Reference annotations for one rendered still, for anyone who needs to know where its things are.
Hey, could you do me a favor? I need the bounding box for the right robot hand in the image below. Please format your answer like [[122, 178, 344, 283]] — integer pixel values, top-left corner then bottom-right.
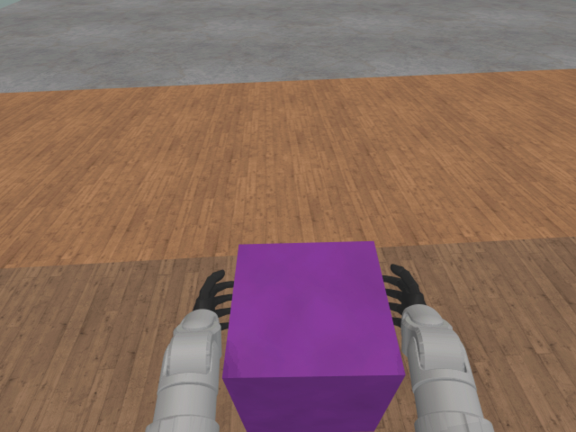
[[382, 264, 426, 327]]

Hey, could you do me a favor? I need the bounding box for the carton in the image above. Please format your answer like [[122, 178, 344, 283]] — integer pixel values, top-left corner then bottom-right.
[[222, 241, 406, 432]]

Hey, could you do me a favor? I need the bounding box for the robot right forearm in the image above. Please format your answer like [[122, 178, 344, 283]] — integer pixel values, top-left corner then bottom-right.
[[400, 304, 494, 432]]

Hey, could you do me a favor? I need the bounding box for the robot left forearm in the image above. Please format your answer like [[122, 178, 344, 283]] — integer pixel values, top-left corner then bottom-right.
[[145, 309, 222, 432]]

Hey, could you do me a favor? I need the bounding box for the left robot hand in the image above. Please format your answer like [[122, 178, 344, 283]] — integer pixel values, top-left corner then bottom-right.
[[193, 270, 234, 330]]

